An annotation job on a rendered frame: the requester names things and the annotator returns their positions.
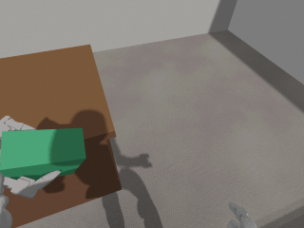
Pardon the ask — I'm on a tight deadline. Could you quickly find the left robot hand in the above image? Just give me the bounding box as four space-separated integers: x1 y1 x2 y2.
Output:
0 116 61 199

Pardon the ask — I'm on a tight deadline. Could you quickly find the right robot hand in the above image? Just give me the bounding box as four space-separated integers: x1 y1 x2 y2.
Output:
227 202 257 228

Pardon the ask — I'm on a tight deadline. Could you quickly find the sponge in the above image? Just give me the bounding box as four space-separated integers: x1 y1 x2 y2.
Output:
0 127 86 181

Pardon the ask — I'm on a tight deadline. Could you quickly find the table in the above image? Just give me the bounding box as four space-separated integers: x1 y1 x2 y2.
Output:
0 44 122 228

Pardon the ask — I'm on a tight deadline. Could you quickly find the left robot forearm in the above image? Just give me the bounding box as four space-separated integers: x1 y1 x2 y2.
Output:
0 195 12 228

